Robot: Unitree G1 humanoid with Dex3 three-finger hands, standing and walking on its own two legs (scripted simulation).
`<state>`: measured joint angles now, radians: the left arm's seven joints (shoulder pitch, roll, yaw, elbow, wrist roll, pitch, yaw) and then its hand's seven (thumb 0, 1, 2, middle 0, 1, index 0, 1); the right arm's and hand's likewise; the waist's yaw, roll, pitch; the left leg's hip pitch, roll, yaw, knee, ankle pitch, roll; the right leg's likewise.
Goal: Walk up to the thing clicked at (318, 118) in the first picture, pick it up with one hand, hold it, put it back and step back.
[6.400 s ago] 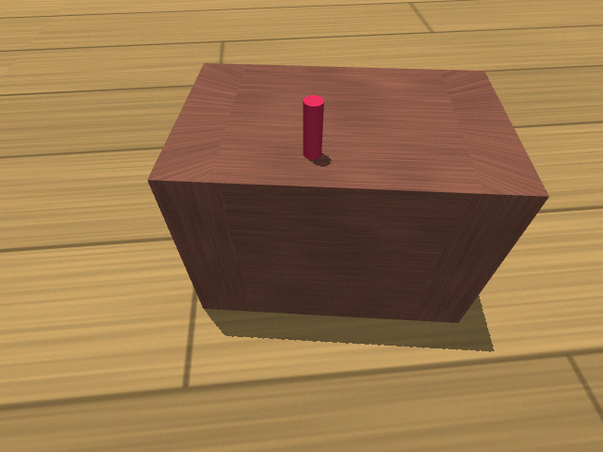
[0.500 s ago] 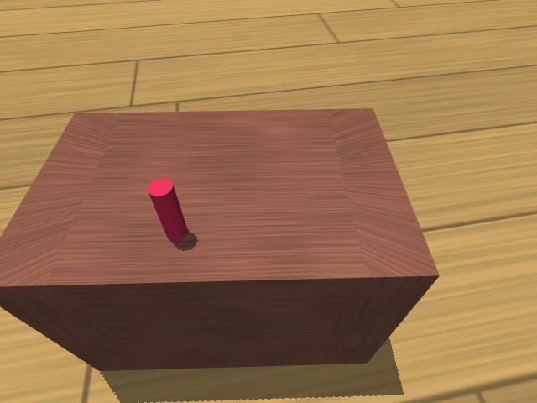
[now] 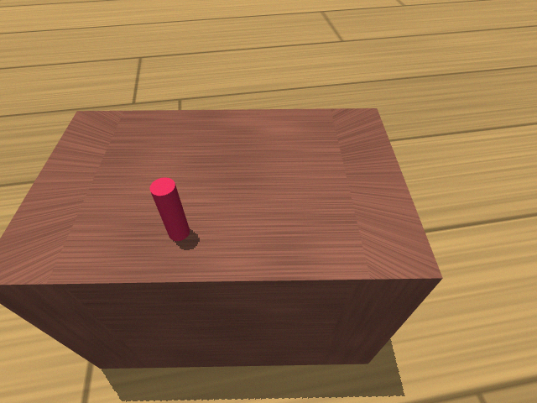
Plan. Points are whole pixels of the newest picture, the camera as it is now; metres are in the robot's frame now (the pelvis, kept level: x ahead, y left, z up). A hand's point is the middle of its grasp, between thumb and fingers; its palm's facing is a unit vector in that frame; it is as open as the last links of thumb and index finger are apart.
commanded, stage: stand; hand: left
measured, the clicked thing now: (171, 211) +0.49 +0.21 -0.06
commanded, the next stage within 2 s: rise first in 0.16 s
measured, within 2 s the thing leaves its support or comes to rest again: neither
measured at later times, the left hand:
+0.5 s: hand (128, 400) +0.16 +0.24 -0.13, palm faces +0.18 -0.94 -0.31, open 10.8 cm
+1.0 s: hand (100, 385) +0.17 +0.26 -0.06, palm faces +0.31 -0.88 -0.36, open 17.3 cm
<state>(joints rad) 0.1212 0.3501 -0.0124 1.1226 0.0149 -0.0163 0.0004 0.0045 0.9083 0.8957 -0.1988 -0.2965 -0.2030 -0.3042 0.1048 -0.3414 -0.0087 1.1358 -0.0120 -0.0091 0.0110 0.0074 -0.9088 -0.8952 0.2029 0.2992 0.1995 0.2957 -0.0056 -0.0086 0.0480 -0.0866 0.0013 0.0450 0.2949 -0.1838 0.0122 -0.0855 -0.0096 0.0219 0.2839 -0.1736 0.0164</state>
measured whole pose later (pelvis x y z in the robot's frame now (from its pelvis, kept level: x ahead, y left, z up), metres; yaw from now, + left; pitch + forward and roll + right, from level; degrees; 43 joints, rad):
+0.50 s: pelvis -0.01 +0.00 -0.01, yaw +1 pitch +3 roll +0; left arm 0.04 0.29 0.11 0.86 -0.05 -0.07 0.06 0.01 0.51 0.51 -0.10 -0.12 -0.10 -0.13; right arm 0.04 -0.27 -0.11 0.91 0.05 -0.10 -0.04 0.01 -0.50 -0.50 0.09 0.12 0.09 0.11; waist 0.00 0.00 0.04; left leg -0.27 0.00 0.03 0.45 -0.23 0.01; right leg -0.26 -0.01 0.01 0.43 -0.22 0.01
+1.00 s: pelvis +0.00 -0.01 -0.01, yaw +2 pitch -1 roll +0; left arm 0.30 0.29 0.18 0.37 -0.04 -0.06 0.08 -0.01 -0.49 0.05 -0.05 -0.04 -0.05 -0.06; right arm 0.24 -0.22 -0.06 0.62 0.03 -0.07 -0.07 0.00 0.48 -0.05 0.06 0.05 0.05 0.05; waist 0.03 0.02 0.01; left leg -0.16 0.01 0.01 0.41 -0.24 0.00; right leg -0.15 -0.01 -0.01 0.40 -0.24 0.00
